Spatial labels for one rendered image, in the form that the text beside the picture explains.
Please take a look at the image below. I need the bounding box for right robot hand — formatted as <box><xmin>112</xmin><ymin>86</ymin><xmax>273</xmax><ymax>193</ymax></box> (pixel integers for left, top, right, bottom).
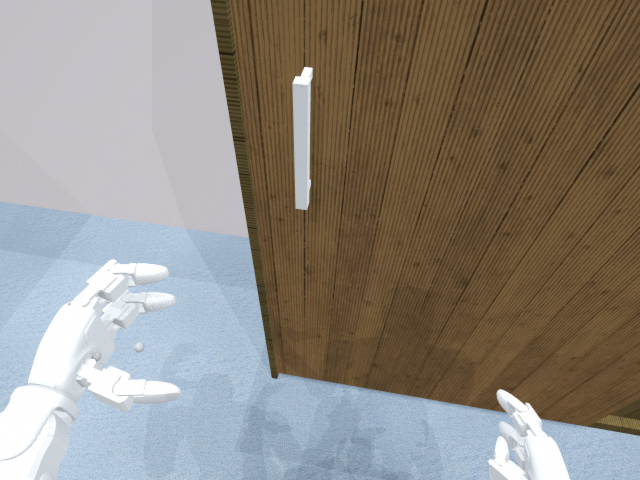
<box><xmin>488</xmin><ymin>389</ymin><xmax>570</xmax><ymax>480</ymax></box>

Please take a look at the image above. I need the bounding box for wardrobe door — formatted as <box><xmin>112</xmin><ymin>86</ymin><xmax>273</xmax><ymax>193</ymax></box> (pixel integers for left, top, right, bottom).
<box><xmin>610</xmin><ymin>398</ymin><xmax>640</xmax><ymax>420</ymax></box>
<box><xmin>229</xmin><ymin>0</ymin><xmax>640</xmax><ymax>427</ymax></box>

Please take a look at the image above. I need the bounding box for robot left forearm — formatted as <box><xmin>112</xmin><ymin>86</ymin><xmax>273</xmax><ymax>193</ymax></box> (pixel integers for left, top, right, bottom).
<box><xmin>0</xmin><ymin>385</ymin><xmax>80</xmax><ymax>480</ymax></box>

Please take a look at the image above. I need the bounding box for left robot hand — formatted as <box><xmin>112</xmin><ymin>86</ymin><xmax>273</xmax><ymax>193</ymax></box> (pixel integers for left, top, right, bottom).
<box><xmin>28</xmin><ymin>259</ymin><xmax>181</xmax><ymax>412</ymax></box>

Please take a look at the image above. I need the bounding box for handle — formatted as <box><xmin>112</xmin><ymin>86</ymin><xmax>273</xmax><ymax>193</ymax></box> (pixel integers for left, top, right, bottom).
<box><xmin>292</xmin><ymin>67</ymin><xmax>313</xmax><ymax>210</ymax></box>

